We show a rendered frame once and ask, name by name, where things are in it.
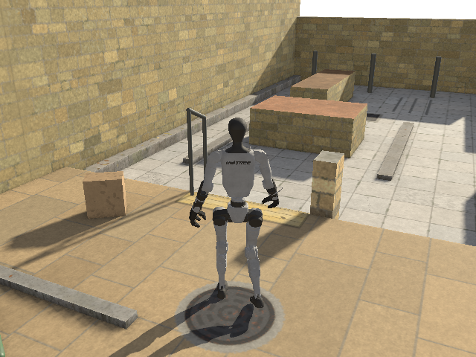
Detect right robot upper arm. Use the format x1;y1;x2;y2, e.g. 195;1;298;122
253;149;274;189

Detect robot left forearm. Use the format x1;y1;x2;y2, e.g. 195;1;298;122
192;181;208;213

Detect left robot hand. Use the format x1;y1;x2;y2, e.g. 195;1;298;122
189;208;206;228

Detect humanoid robot head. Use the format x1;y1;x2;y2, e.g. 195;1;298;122
226;118;251;153

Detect left robot upper arm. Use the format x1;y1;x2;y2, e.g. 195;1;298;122
202;150;222;193

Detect right robot hand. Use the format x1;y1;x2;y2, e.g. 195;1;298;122
262;196;279;208

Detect robot right forearm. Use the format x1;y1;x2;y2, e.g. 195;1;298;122
266;178;278;200

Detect robot left shin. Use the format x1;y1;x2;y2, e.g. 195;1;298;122
216;242;227;289

